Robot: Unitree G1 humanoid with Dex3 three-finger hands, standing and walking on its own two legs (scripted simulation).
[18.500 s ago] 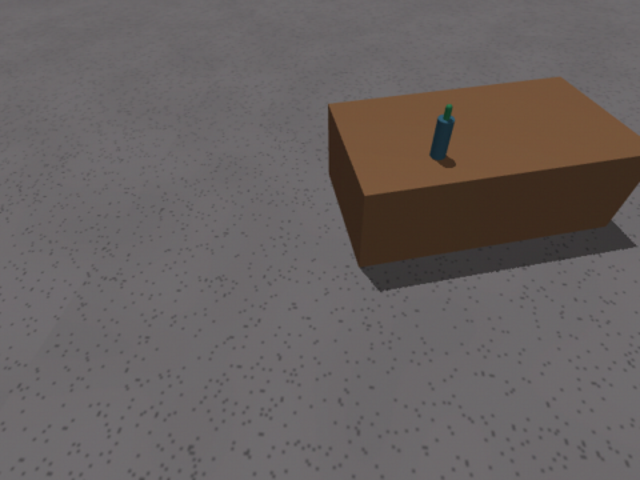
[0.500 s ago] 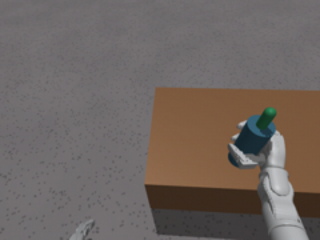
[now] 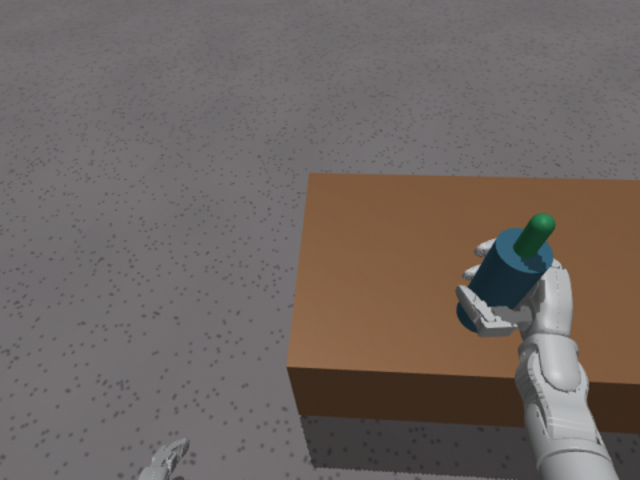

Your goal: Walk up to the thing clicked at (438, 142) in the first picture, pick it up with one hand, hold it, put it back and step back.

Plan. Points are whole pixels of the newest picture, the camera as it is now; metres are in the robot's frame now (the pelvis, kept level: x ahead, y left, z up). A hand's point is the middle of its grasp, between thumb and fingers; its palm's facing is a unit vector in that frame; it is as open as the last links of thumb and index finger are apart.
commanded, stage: hold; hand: right
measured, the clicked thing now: (506, 274) +0.33 -0.18 +0.09
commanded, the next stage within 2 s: crouch in 0.52 s
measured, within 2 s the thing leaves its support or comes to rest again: neither
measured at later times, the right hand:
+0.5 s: hand (485, 283) +0.34 -0.17 +0.06, palm faces +0.18 +0.98 +0.00, open 8.2 cm
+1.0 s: hand (473, 285) +0.38 -0.18 +0.00, palm faces +0.20 +0.98 +0.00, open 8.2 cm
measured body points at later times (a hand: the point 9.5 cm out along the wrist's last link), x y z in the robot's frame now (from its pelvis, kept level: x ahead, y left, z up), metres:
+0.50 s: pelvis +0.00 +0.00 +0.00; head +0.04 +0.00 +0.45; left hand +0.13 +0.25 -0.11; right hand +0.33 -0.22 +0.06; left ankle -0.01 +0.12 -0.71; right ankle +0.02 -0.13 -0.71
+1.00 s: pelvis -0.01 +0.00 -0.03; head +0.08 -0.01 +0.41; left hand +0.11 +0.26 -0.14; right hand +0.36 -0.23 +0.00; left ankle -0.01 +0.12 -0.71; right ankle +0.02 -0.13 -0.71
